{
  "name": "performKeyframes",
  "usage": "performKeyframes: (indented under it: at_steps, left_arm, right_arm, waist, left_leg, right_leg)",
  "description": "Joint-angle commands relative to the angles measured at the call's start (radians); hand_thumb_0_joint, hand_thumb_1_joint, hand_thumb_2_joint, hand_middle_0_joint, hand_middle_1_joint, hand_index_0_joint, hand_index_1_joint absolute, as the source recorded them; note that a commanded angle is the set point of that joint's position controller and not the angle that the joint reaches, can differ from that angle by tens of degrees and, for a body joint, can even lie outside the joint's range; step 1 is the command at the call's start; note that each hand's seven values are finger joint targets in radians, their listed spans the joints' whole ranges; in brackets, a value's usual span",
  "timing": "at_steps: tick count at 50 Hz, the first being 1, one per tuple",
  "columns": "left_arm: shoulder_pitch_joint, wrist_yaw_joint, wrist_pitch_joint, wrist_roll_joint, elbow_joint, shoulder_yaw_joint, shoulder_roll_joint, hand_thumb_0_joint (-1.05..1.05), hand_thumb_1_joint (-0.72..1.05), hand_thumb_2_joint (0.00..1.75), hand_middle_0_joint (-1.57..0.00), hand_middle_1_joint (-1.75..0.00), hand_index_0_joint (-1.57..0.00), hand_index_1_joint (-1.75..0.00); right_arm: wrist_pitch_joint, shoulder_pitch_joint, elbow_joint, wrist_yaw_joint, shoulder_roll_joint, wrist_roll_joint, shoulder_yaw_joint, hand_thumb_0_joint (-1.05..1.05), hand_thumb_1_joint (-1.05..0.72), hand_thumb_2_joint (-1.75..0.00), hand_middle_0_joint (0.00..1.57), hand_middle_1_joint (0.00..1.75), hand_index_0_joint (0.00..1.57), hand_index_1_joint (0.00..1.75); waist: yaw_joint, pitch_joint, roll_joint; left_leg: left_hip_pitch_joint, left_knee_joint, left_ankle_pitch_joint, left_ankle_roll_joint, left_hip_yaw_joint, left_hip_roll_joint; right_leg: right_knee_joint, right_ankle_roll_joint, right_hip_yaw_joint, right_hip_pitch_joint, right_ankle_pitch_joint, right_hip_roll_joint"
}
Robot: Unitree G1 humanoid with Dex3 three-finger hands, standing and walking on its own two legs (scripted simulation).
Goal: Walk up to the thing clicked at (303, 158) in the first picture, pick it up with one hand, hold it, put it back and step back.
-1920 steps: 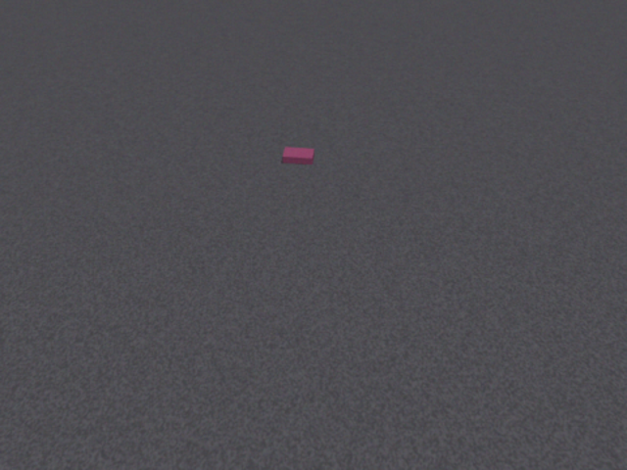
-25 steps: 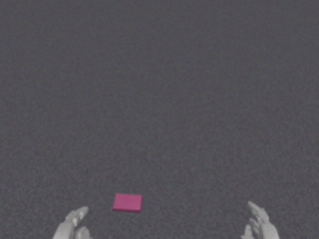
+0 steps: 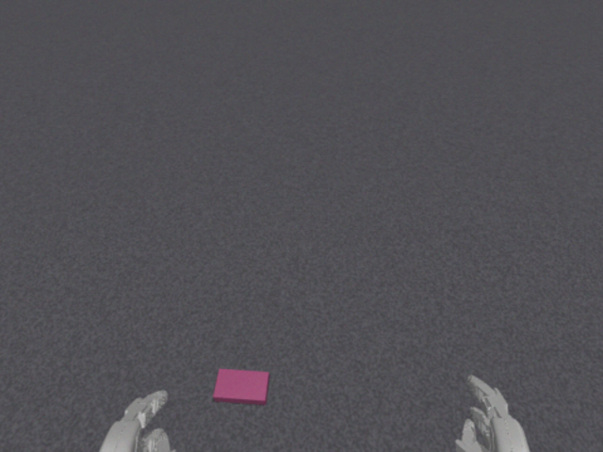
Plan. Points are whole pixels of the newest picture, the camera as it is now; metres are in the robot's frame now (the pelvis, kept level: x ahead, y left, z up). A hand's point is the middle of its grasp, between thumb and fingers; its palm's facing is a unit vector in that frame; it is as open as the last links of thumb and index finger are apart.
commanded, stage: home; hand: left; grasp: from above
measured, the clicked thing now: (242, 386) +0.47 +0.19 -0.70
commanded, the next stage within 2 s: stand in 0.86 s
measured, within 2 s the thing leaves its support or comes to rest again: neither
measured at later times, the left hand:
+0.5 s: hand out of the picture +0.16 +0.18 -0.05, palm faces +0.03 -0.98 -0.20, open 7.4 cm
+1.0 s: hand out of the picture +0.16 +0.18 -0.06, palm faces +0.01 -0.97 -0.26, open 7.4 cm
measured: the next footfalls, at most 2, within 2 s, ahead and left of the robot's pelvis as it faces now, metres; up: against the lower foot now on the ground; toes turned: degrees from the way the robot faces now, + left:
none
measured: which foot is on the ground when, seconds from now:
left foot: down 0.00-1.00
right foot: down 0.00-1.00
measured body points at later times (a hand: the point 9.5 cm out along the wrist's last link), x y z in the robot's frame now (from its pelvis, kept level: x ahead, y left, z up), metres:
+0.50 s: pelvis +0.00 +0.00 +0.00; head +0.02 +0.01 +0.45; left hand +0.16 +0.23 -0.03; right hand +0.16 -0.24 -0.07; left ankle +0.00 +0.11 -0.68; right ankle +0.00 -0.11 -0.68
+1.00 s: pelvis -0.01 +0.00 +0.00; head +0.01 +0.01 +0.45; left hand +0.16 +0.24 -0.04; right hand +0.15 -0.24 -0.07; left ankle +0.00 +0.11 -0.68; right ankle +0.00 -0.11 -0.68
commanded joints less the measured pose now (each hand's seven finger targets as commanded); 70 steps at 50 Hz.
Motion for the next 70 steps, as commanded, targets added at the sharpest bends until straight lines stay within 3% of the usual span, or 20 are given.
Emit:
performKeyframes:
  at_steps: [1,6,10,15,18,20,23,28,30,34,38,47,48,49,50,51,52,56,64,70]
  left_arm:
    - [-0.02,0.005,-0.044,0.006,-0.189,0.068,0.113,0.0,0.9,0.9,-0.2,-0.3,-0.2,-0.3]
    - [0.001,0.003,-0.044,0.006,-0.165,0.052,0.093,0.0,0.9,0.9,-0.2,-0.3,-0.2,-0.3]
    - [-0.029,0.006,-0.053,0.005,-0.225,0.08,0.13,0.0,0.9,0.9,-0.2,-0.3,-0.2,-0.3]
    - [-0.001,0.007,-0.046,0.006,-0.166,0.055,0.094,0.0,0.9,0.9,-0.2,-0.3,-0.2,-0.3]
    - [-0.024,0.006,-0.048,0.003,-0.212,0.083,0.124,0.0,0.9,0.9,-0.2,-0.3,-0.2,-0.3]
    - [-0.017,0.005,-0.05,0.007,-0.216,0.064,0.122,0.0,0.9,0.9,-0.2,-0.3,-0.2,-0.3]
    - [0.005,0.005,-0.04,0.005,-0.165,0.057,0.092,0.0,0.9,0.9,-0.2,-0.3,-0.2,-0.3]
    - [-0.024,0.008,-0.047,0.01,-0.226,0.08,0.13,0.0,0.9,0.9,-0.2,-0.3,-0.2,-0.3]
    - [0.011,0.005,-0.041,0.007,-0.167,0.043,0.084,0.0,0.9,0.9,-0.2,-0.3,-0.2,-0.3]
    - [-0.031,0.008,-0.045,0.006,-0.233,0.074,0.125,0.0,0.9,0.9,-0.2,-0.3,-0.2,-0.3]
    - [-0.007,0.006,-0.042,0.003,-0.18,0.051,0.091,0.0,0.9,0.9,-0.2,-0.3,-0.2,-0.3]
    - [-0.038,0.01,-0.046,0.004,-0.233,0.073,0.123,0.0,0.9,0.9,-0.2,-0.3,-0.2,-0.3]
    - [-0.31,0.037,-0.24,0.125,0.118,0.073,0.179,0.0,0.9,0.9,-0.2,-0.3,-0.2,-0.3]
    - [-0.228,0.03,-0.308,0.131,0.322,0.088,0.194,0.0,0.9,0.9,-0.2,-0.3,-0.2,-0.3]
    - [-0.228,0.025,-0.342,0.139,0.358,0.086,0.213,0.0,0.9,0.9,-0.2,-0.3,-0.2,-0.3]
    - [-0.258,0.016,-0.359,0.134,0.383,0.075,0.198,0.0,0.9,0.9,-0.2,-0.3,-0.2,-0.3]
    - [-0.256,0.012,-0.377,0.131,0.427,0.072,0.202,0.0,0.9,0.9,-0.2,-0.3,-0.2,-0.3]
    - [-0.297,0.012,-0.397,0.11,0.59,0.078,0.195,0.0,0.9,0.9,-0.2,-0.3,-0.2,-0.3]
    - [-0.348,0.018,-0.432,0.101,0.836,0.07,0.19,0.0,0.9,0.9,-0.2,-0.3,-0.2,-0.3]
    - [-0.349,0.019,-0.44,0.091,0.976,0.067,0.211,0.0,0.9,0.9,-0.2,-0.3,-0.2,-0.3]
  right_arm:
    - [-0.054,-0.059,-0.158,-0.015,-0.123,0.0,-0.055,0.0,-0.9,-0.9,0.2,0.3,0.2,0.3]
    - [-0.053,-0.059,-0.158,-0.013,-0.119,0.0,-0.055,0.0,-0.9,-0.9,0.2,0.3,0.2,0.3]
    - [-0.047,-0.051,-0.158,-0.011,-0.126,-0.001,-0.061,0.0,-0.9,-0.9,0.2,0.3,0.2,0.3]
    - [-0.044,-0.053,-0.164,-0.01,-0.121,0.0,-0.058,0.0,-0.9,-0.9,0.2,0.3,0.2,0.3]
    - [-0.042,-0.051,-0.163,-0.007,-0.127,-0.001,-0.062,0.0,-0.9,-0.9,0.2,0.3,0.2,0.3]
    - [-0.037,-0.047,-0.162,-0.007,-0.127,0.0,-0.061,0.0,-0.9,-0.9,0.2,0.3,0.2,0.3]
    - [-0.041,-0.057,-0.17,-0.007,-0.123,0.0,-0.058,0.0,-0.9,-0.9,0.2,0.3,0.2,0.3]
    - [-0.037,-0.051,-0.167,-0.005,-0.129,0.002,-0.062,0.0,-0.9,-0.9,0.2,0.3,0.2,0.3]
    - [-0.038,-0.053,-0.175,-0.005,-0.122,0.001,-0.057,0.0,-0.9,-0.9,0.2,0.3,0.2,0.3]
    - [-0.036,-0.055,-0.177,-0.005,-0.126,0.002,-0.06,0.0,-0.9,-0.9,0.2,0.3,0.2,0.3]
    - [-0.04,-0.057,-0.177,-0.006,-0.121,0.002,-0.055,0.0,-0.9,-0.9,0.2,0.3,0.2,0.3]
    - [-0.038,-0.061,-0.183,-0.006,-0.123,0.003,-0.057,0.0,-0.9,-0.9,0.2,0.3,0.2,0.3]
    - [0.064,-0.143,0.063,0.053,-0.225,-0.121,-0.108,0.0,-0.9,-0.9,0.2,0.3,0.2,0.3]
    - [0.102,-0.149,0.086,0.078,-0.232,-0.123,-0.118,0.0,-0.9,-0.9,0.2,0.3,0.2,0.3]
    - [0.118,-0.126,0.089,0.093,-0.228,-0.125,-0.116,0.0,-0.9,-0.9,0.2,0.3,0.2,0.3]
    - [0.129,-0.107,0.093,0.107,-0.218,-0.126,-0.109,0.0,-0.9,-0.9,0.2,0.3,0.2,0.3]
    - [0.133,-0.113,0.109,0.122,-0.208,-0.105,-0.103,0.0,-0.9,-0.9,0.2,0.3,0.2,0.3]
    - [0.148,-0.141,0.173,0.157,-0.2,-0.064,-0.117,0.0,-0.9,-0.9,0.2,0.3,0.2,0.3]
    - [0.182,-0.164,0.292,0.156,-0.216,-0.065,-0.121,0.0,-0.9,-0.9,0.2,0.3,0.2,0.3]
    - [0.194,-0.155,0.377,0.148,-0.235,-0.053,-0.118,0.0,-0.9,-0.9,0.2,0.3,0.2,0.3]
  waist:
    - [-0.001,-0.081,-0.006]
    - [-0.001,-0.083,-0.011]
    - [0.005,-0.12,0.016]
    - [-0.005,-0.078,-0.019]
    - [0.006,-0.101,0.012]
    - [0.002,-0.104,0.004]
    - [-0.002,-0.067,-0.011]
    - [0.009,-0.094,0.022]
    - [-0.008,-0.082,-0.003]
    - [0.002,-0.1,0.005]
    - [-0.004,-0.066,-0.011]
    - [0.004,-0.069,0.012]
    - [0.074,0.16,-0.048]
    - [0.077,0.056,-0.107]
    - [0.054,0.024,-0.145]
    - [0.033,0.053,-0.082]
    - [0.056,0.034,-0.045]
    - [0.075,0.025,-0.07]
    - [0.067,0.127,-0.028]
    - [0.058,0.139,-0.013]
  left_leg:
    - [0.094,-0.148,0.229,0.02,0.022,-0.001]
    - [0.091,-0.15,0.263,0.015,0.01,0.002]
    - [0.109,-0.149,0.284,0.013,0.01,0.003]
    - [0.089,-0.142,0.271,0.017,0.013,0.002]
    - [0.098,-0.149,0.28,0.012,0.01,0.003]
    - [0.104,-0.148,0.293,0.012,0.007,0.004]
    - [0.08,-0.147,0.249,0.017,0.012,0.001]
    - [0.095,-0.165,0.244,0.01,0.001,0.007]
    - [0.088,-0.157,0.249,0.013,0.004,0.005]
    - [0.089,-0.156,0.233,0.015,0.003,0.004]
    - [0.07,-0.151,0.216,0.018,0.008,0.002]
    - [0.07,-0.169,0.173,0.015,0.002,0.006]
    - [0.098,-0.273,0.302,0.054,-0.057,0.05]
    - [0.157,-0.245,0.345,0.065,-0.024,0.034]
    - [0.202,-0.236,0.347,0.063,-0.015,0.03]
    - [0.206,-0.27,0.325,0.058,-0.027,0.029]
    - [0.246,-0.299,0.321,0.059,-0.039,0.031]
    - [0.321,-0.351,0.322,0.053,-0.045,0.034]
    - [0.379,-0.519,0.293,0.054,-0.104,0.067]
    - [0.458,-0.612,0.375,0.04,-0.115,0.084]
  right_leg:
    - [-0.156,0.017,0.021,0.064,0.211,-0.015]
    - [-0.14,0.014,0.012,0.064,0.235,-0.011]
    - [-0.131,0.01,0.014,0.075,0.247,-0.01]
    - [-0.14,0.015,0.014,0.058,0.246,-0.012]
    - [-0.13,0.011,0.014,0.069,0.246,-0.012]
    - [-0.128,0.011,0.01,0.067,0.252,-0.01]
    - [-0.141,0.014,0.013,0.055,0.224,-0.014]
    - [-0.126,0.007,0.011,0.059,0.205,-0.011]
    - [-0.129,0.01,0.009,0.054,0.212,-0.009]
    - [-0.134,0.01,0.01,0.061,0.202,-0.011]
    - [-0.138,0.013,0.009,0.048,0.191,-0.012]
    - [-0.139,0.011,0.007,0.044,0.152,-0.011]
    - [-0.191,-0.007,0.114,0.207,0.151,-0.092]
    - [-0.232,-0.038,0.175,0.255,0.181,-0.115]
    - [-0.251,-0.061,0.216,0.252,0.2,-0.135]
    - [-0.26,-0.052,0.211,0.233,0.219,-0.116]
    - [-0.248,-0.041,0.19,0.288,0.256,-0.12]
    - [-0.305,-0.02,0.175,0.331,0.265,-0.135]
    - [-0.428,-0.002,0.145,0.404,0.255,-0.125]
    - [-0.503,0.006,0.133,0.493,0.322,-0.134]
